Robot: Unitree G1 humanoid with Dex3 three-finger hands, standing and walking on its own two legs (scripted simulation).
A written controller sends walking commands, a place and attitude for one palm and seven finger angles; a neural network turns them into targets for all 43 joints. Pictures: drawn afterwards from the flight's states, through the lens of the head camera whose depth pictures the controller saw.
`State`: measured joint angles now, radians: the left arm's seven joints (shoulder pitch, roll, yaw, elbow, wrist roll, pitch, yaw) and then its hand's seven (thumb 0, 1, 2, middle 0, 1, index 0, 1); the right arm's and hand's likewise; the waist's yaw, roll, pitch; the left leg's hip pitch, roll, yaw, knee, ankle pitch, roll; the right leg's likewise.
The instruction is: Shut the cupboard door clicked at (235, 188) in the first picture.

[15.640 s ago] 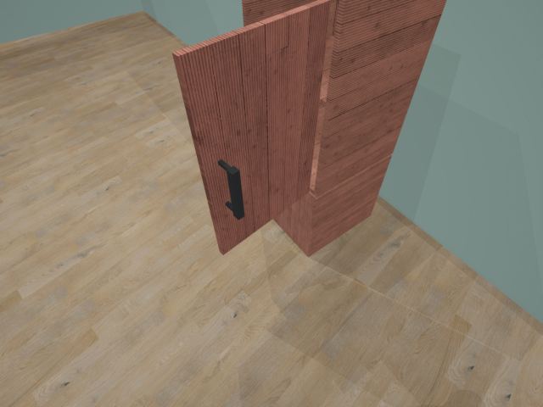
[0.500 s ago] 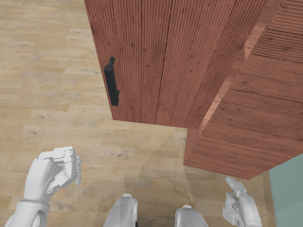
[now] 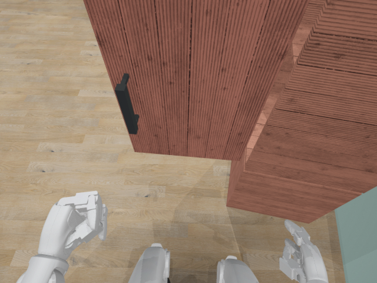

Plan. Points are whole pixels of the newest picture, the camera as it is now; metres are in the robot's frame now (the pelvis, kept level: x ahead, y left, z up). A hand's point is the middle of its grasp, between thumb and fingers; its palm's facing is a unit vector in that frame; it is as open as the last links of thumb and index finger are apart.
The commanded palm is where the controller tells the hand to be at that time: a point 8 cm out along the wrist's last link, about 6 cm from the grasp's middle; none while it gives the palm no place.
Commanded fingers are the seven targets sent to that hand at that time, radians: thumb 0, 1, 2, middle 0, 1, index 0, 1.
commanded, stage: bring the fist close to the handle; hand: left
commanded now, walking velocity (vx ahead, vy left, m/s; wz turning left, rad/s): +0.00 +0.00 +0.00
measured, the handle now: (129, 105) +0.50 +0.19 +0.04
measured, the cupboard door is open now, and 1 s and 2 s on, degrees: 97 97 91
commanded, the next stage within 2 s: push the door shut along its arc in 1.32 s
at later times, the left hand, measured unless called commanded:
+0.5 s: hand (119, 175) +0.31 +0.17 +0.05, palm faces -0.05 -1.00 -0.02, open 3.1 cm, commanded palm +0.30 +0.22 +0.05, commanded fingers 0.00 0.90 0.90 -1.30 -1.50 -1.30 -1.50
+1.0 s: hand (142, 141) +0.40 +0.14 +0.05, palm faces -0.05 -1.00 -0.01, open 3.1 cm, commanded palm +0.37 +0.19 +0.05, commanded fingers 0.00 0.90 0.90 -1.30 -1.50 -1.30 -1.50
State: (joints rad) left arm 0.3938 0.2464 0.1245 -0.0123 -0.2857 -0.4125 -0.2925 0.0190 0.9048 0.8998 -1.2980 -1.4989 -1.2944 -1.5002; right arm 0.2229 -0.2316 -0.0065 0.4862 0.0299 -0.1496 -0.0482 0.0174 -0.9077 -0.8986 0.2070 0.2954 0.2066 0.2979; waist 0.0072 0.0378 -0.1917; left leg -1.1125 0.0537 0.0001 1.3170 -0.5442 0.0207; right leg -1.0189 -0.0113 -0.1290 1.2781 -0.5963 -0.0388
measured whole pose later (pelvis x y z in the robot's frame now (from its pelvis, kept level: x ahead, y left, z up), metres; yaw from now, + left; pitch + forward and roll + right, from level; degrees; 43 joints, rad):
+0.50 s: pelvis +0.00 +0.00 +0.01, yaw +0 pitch +20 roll -3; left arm 0.01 0.23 0.12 0.25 -0.23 -0.39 -0.19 0.02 0.91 0.90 -1.30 -1.50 -1.30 -1.50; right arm 0.25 -0.25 0.00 0.55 0.03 -0.11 -0.03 0.02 -0.91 -0.90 0.21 0.30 0.21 0.30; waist -0.03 0.04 -0.19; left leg -1.11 0.05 0.02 1.28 -0.53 0.03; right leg -1.02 -0.01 -0.11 1.25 -0.58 -0.03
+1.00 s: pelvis +0.00 +0.01 +0.01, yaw -1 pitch +22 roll -2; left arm -0.36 0.20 0.13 0.60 -0.15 -0.45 -0.09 0.02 0.90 0.90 -1.30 -1.50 -1.30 -1.50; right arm 0.25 -0.24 0.00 0.60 0.01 -0.05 0.00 0.01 -0.91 -0.90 0.21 0.30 0.21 0.30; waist -0.06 0.02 -0.17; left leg -1.11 0.05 0.04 1.24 -0.51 0.03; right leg -1.04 -0.01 -0.08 1.22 -0.56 -0.02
